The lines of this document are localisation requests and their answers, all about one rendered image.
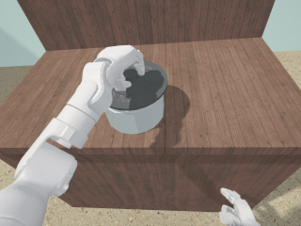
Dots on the left robot forearm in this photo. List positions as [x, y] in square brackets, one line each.
[92, 97]

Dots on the robot right hand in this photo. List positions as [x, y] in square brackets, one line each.
[240, 211]

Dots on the robot left upper arm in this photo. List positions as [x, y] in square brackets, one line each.
[48, 173]

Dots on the lid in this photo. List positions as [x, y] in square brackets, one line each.
[145, 91]

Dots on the robot left hand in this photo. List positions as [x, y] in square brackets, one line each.
[125, 55]

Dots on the pot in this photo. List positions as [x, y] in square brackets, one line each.
[138, 121]

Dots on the table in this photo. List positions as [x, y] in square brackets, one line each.
[232, 113]

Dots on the knob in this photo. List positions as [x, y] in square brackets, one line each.
[130, 75]

